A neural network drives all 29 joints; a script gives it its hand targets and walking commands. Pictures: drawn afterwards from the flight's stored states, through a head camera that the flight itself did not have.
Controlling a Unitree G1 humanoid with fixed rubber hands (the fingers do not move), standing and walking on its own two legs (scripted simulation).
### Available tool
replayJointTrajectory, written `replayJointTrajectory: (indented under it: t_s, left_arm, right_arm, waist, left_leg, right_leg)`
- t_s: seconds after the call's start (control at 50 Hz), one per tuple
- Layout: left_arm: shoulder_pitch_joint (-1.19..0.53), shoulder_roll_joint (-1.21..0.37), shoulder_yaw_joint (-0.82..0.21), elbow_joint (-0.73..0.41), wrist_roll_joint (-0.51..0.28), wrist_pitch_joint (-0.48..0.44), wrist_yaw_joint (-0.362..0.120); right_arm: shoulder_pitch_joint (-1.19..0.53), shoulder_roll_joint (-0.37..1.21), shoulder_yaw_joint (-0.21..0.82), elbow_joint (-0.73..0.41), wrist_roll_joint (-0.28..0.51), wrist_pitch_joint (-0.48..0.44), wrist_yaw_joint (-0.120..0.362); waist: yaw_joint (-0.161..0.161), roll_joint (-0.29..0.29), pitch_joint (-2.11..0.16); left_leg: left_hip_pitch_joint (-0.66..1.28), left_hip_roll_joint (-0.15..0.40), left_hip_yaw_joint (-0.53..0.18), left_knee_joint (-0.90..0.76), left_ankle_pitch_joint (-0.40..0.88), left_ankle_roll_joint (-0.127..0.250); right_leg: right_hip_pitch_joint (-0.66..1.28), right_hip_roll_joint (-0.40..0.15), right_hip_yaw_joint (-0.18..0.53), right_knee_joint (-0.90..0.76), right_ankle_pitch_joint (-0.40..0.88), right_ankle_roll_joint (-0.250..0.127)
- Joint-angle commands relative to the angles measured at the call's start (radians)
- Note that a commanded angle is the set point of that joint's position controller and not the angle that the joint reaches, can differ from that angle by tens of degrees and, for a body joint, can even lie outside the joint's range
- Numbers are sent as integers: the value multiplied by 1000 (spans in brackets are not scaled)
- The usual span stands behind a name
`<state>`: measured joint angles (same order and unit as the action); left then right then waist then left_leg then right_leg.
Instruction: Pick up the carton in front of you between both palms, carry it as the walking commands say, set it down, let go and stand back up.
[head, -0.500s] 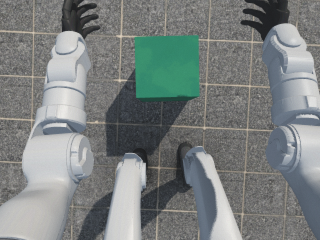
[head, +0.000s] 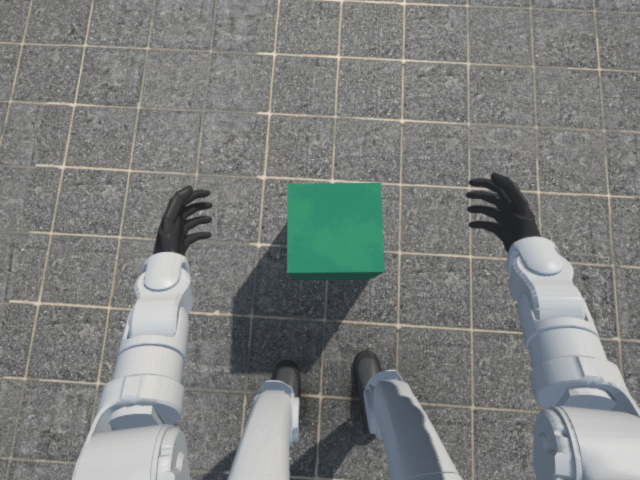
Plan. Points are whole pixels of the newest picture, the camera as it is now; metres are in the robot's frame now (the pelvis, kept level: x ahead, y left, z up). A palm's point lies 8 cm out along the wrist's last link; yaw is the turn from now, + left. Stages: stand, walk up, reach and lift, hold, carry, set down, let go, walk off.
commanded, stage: let go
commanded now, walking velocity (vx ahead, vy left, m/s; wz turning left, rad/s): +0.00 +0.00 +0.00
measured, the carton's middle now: (333, 236) +0.47 -0.03 -0.59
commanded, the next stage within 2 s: stand in 0.96 s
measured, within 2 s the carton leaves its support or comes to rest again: neither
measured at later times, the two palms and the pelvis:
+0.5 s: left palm (76, 411) +0.23 +0.25 -0.01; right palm (575, 392) +0.21 -0.22 -0.01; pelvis +0.04 +0.02 +0.06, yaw -1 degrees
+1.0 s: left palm (70, 436) +0.21 +0.25 -0.01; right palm (593, 401) +0.21 -0.23 +0.00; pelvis +0.05 +0.01 +0.06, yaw -1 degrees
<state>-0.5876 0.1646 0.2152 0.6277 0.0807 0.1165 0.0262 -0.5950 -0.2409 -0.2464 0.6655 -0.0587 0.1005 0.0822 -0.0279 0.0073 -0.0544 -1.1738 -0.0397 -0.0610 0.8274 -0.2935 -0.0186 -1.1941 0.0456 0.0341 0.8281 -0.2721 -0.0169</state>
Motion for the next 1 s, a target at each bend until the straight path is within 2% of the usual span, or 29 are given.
replayJointTrajectory:
  t_s: [0.0,0.12,0.26,0.4,0.56,0.66,0.9,0.92,0.94,0.96,0.98]
  left_arm:
    - [8,77,-6,-99,-10,-52,-14]
    - [251,81,-40,-95,-26,-103,-29]
    - [486,89,-85,-171,-50,-137,-47]
    - [695,103,-125,-240,-71,-138,-63]
    - [761,122,-152,-286,-80,-62,-85]
    - [752,126,-152,-296,-75,-10,-95]
    - [763,132,-138,-308,-61,19,-98]
    - [825,138,-137,-240,-79,-13,-78]
    - [812,133,-143,-264,-75,-20,-68]
    - [761,268,-119,-143,-44,-46,-28]
    - [773,274,-119,-136,-35,-62,-13]
  right_arm:
    - [12,-77,6,-108,16,-49,1]
    - [260,-59,47,-117,35,-98,-8]
    - [513,-51,110,-203,60,-132,-16]
    - [719,-56,152,-285,63,-126,-17]
    - [772,-65,171,-323,56,-46,-5]
    - [766,-71,165,-330,41,8,0]
    - [773,-61,171,-351,42,35,-8]
    - [739,-95,166,-409,25,88,-36]
    - [770,-88,178,-392,30,102,-47]
    - [745,-188,154,-237,33,25,-88]
    - [769,-177,154,-223,27,-9,-100]
  waist:
    - [-6,-29,-780]
    - [4,-28,-631]
    - [7,-9,-420]
    - [19,10,-202]
    - [27,19,53]
    - [24,10,129]
    - [30,1,101]
    - [32,-30,43]
    - [34,-9,52]
    - [41,21,76]
    - [29,2,75]
  left_leg:
    - [317,-18,51,-74,332,-11]
    - [460,-7,40,-159,322,-3]
    - [715,5,25,-269,304,-1]
    - [943,12,22,-397,302,-5]
    - [996,22,31,-483,167,0]
    - [992,28,33,-492,116,6]
    - [1070,11,37,-450,247,5]
    - [1113,11,34,-411,314,4]
    - [1106,6,32,-404,325,3]
    - [942,59,18,-374,190,-10]
    - [958,58,7,-374,126,-7]
  right_leg:
    - [748,-25,25,-34,573,32]
    - [808,-32,29,-120,536,33]
    - [878,-22,7,-252,387,36]
    - [998,-7,-16,-381,285,32]
    - [1084,-2,-36,-448,147,26]
    - [1120,-1,-40,-442,115,25]
    - [1154,-3,-21,-435,226,27]
    - [1148,21,-30,-403,231,40]
    - [1134,18,-29,-397,232,37]
    - [1022,-67,10,-405,181,46]
    - [1006,-83,37,-415,142,35]
